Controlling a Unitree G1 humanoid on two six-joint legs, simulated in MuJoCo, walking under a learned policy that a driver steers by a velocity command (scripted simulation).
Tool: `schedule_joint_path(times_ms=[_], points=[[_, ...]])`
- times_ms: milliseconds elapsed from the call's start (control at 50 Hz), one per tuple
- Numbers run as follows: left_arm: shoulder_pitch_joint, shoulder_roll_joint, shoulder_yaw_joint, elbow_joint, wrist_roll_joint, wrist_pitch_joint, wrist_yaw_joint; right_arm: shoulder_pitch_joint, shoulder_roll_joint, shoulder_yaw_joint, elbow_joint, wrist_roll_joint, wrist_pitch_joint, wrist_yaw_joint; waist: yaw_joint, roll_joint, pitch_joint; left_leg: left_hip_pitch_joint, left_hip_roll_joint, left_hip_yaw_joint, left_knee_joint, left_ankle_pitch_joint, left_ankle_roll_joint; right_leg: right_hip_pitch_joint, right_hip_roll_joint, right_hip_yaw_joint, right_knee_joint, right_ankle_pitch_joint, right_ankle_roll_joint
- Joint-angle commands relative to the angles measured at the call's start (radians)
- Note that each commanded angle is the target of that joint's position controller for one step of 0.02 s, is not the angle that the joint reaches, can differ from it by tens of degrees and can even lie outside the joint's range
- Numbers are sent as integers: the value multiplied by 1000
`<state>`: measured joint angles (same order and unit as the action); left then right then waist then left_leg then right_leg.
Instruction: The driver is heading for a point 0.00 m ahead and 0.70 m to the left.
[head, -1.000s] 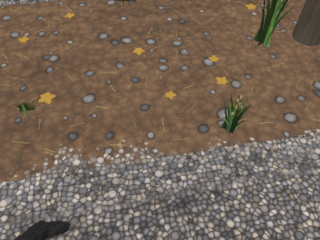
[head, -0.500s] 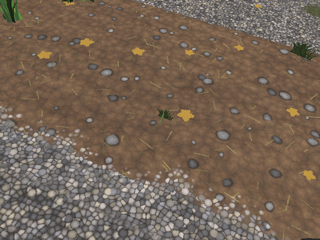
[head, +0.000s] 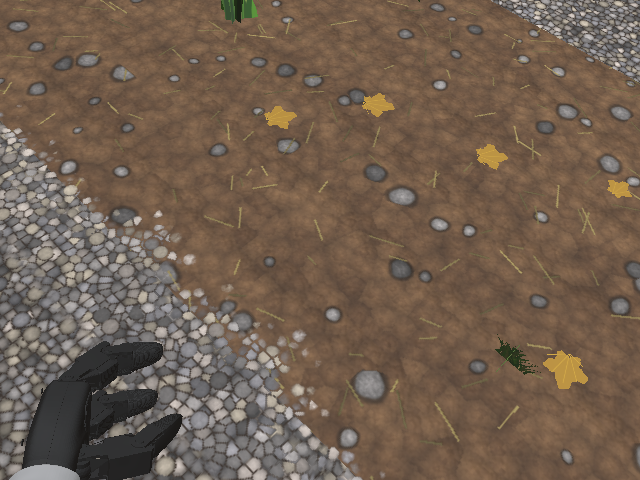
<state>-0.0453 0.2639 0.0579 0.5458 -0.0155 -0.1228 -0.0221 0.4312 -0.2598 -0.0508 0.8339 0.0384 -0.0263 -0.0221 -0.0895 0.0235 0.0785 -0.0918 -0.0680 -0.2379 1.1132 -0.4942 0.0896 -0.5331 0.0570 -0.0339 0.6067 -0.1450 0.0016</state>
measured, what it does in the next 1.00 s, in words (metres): walks ahead, turning left: left foot, then right foot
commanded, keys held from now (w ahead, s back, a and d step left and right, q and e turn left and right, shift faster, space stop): w+q+shift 1.00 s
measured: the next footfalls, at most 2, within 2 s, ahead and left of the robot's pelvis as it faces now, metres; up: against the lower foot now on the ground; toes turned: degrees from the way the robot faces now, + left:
left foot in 0.38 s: +0.52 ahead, +0.18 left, +0.00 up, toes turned +25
right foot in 0.80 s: +0.99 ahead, +0.27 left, +0.00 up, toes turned +54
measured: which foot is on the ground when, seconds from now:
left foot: up 0.00-0.36, down 0.38-0.82, up 0.84-1.00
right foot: down 0.00-0.38, up 0.40-0.78, down 0.80-1.00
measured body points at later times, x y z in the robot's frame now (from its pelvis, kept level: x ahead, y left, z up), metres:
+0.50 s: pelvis +0.44 +0.12 +0.00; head +0.47 +0.15 +0.45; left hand +0.47 +0.42 -0.10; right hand +0.66 -0.09 -0.10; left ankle +0.48 +0.16 -0.71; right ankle +0.39 -0.11 -0.58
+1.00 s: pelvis +0.85 +0.32 +0.02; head +0.85 +0.36 +0.47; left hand +0.65 +0.54 -0.10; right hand +1.18 +0.30 -0.05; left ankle +0.75 +0.35 -0.60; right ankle +0.96 +0.24 -0.71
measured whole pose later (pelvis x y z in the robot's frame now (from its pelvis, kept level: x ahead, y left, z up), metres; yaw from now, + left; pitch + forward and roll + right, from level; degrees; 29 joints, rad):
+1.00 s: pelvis +0.85 +0.32 +0.02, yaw +59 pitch -1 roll -5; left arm 0.30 0.31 0.09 0.72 0.00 -0.09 -0.01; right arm 0.21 -0.34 -0.07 0.66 0.05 -0.02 0.00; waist 0.04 0.03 0.08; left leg -0.57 0.06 -0.03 1.34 -0.35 0.07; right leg -0.18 0.03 -0.10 0.46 -0.26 0.02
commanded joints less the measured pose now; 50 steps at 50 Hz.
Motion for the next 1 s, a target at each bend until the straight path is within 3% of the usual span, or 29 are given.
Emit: schedule_joint_path(times_ms=[20,40,60,100,160,260,300,340,360,380,400,420,440,460,480,520,540,600,660,740,780,800,820,840,860,880,900,940,1000], points=[[343,100,55,43,22,17,18,-139,-152,-20,-156,6,-31,6,222,-105,-244,-677,129,74,288,129,-23,841,-373,571,-319,-367,-162],[329,101,55,73,35,21,19,-194,-128,-19,-173,-13,-34,13,192,-35,-147,-637,162,89,253,142,-18,684,-351,473,-343,-214,-167],[305,88,49,95,49,13,21,-179,-99,-18,-182,-2,-25,21,144,-50,-105,-588,203,82,239,150,-14,573,-344,401,-362,-139,-169],[264,41,36,132,22,7,12,-189,-45,-9,-203,21,3,21,104,-75,-42,-606,248,99,203,120,-7,480,-337,272,-412,-97,-162],[216,84,43,159,4,2,11,-240,-19,9,-248,5,15,33,70,-69,53,-675,293,122,128,227,-24,376,-354,106,-481,32,-152],[265,191,60,177,12,4,20,-392,-82,4,-282,-10,-6,73,106,24,93,-552,205,281,-197,560,-5,403,-250,-189,-519,282,-90],[309,258,69,186,7,15,21,-402,-125,-15,-293,-6,-11,83,82,-25,47,-425,109,374,-274,548,30,496,-261,-222,-434,740,-69],[305,322,82,178,-1,42,24,-235,-206,-56,-269,18,-1,82,-41,-135,-65,-230,21,425,-258,389,69,569,-294,-227,-147,1205,-68],[267,328,83,157,-4,50,27,-27,-274,-95,-215,19,9,76,-151,-148,-170,43,-10,414,-292,350,108,474,-297,-207,113,1260,-69],[239,265,63,149,-5,41,32,176,-324,-125,-141,22,25,60,-227,-28,-212,376,25,290,-399,416,159,220,-210,-195,508,721,-20],[300,76,6,109,30,6,22,105,-381,-122,-155,18,28,56,-63,352,-183,483,127,-38,-447,486,248,-84,0,-119,954,-411,18],[371,103,-12,32,-14,-43,10,31,-356,-99,-229,-18,-8,64,14,344,-464,623,321,-637,-729,-64,440,-298,22,156,1060,-429,-7],[219,206,5,23,-32,-65,12,34,-278,-91,-240,-19,-32,66,-47,111,-366,511,320,-691,-863,-193,351,-308,-40,193,950,-306,-45],[157,183,4,4,-40,-68,20,1,-262,-84,-221,-26,-56,70,7,-25,-192,328,304,-644,-898,-135,312,-306,-59,181,841,-255,-47],[161,157,-5,26,-13,-61,30,-63,-235,-73,-222,-28,-74,72,60,-128,-135,176,269,-556,-875,-20,285,-223,-102,197,755,-217,-36],[216,155,3,48,14,-32,24,-154,-195,-59,-232,-36,-79,57,139,-87,-63,-44,179,-390,-859,140,275,-99,-130,212,637,-179,3],[209,151,5,46,20,-20,22,-158,-173,-52,-222,-23,-77,48,146,-72,-35,-94,154,-322,-869,201,270,-82,-139,198,560,-185,21],[16,89,-16,-21,43,-10,17,-121,-149,-44,-188,-4,-68,11,83,-64,50,-258,64,-157,-890,366,230,-19,-105,108,247,-6,68],[-96,40,-22,-72,29,-18,1,-73,-173,-57,-154,-8,-53,2,6,-18,35,-380,26,-119,-878,278,158,186,-35,59,-8,289,77],[-110,131,22,-98,-21,-25,7,-25,-155,-64,-113,11,-50,-5,8,64,14,-168,84,-223,-771,303,115,205,-45,140,-119,243,67],[78,192,63,-66,-29,-29,17,-44,-163,-70,-112,-7,-36,-3,126,88,-111,-74,75,-203,-550,628,71,389,-31,107,-100,138,33],[335,208,77,-26,-36,-17,30,-111,-155,-59,-141,-39,-31,8,272,109,-277,-169,57,-165,-283,704,31,676,-100,125,6,61,7],[538,250,77,15,-20,-5,37,-71,-31,-22,-174,-62,-31,17,285,-89,-456,-422,-23,-90,90,211,2,1030,-274,366,41,-229,-42],[499,307,80,34,23,-11,6,105,-9,5,-220,41,-42,17,146,-627,-589,-664,-31,-23,375,-49,-22,1132,-512,1040,-284,-664,-186],[402,174,59,-13,23,-2,7,35,-104,-6,-181,51,-30,7,189,-430,-420,-745,65,24,414,66,-35,1013,-464,995,-349,-871,-167],[364,129,47,0,20,14,17,-94,-157,-16,-196,23,-25,11,210,-261,-264,-744,84,86,401,123,-42,853,-418,783,-346,-685,-138],[352,137,47,26,33,24,20,-175,-146,-18,-210,-5,-23,12,195,-71,-180,-698,118,108,363,137,-37,714,-375,631,-342,-451,-121],[312,110,38,75,43,16,23,-210,-121,-22,-237,-4,-14,23,135,-65,-86,-623,197,93,266,169,-22,525,-340,434,-352,-200,-132],[304,65,27,137,3,7,12,-246,-61,-8,-267,14,15,29,106,-88,-19,-684,251,114,197,158,-9,474,-329,246,-399,-67,-127]])
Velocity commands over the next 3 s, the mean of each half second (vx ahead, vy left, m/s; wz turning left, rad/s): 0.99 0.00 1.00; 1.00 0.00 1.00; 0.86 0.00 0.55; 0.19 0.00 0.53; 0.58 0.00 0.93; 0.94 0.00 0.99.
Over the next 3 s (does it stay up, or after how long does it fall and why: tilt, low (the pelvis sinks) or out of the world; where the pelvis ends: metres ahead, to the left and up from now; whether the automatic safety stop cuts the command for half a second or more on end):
stays up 0.77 1.45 -0.02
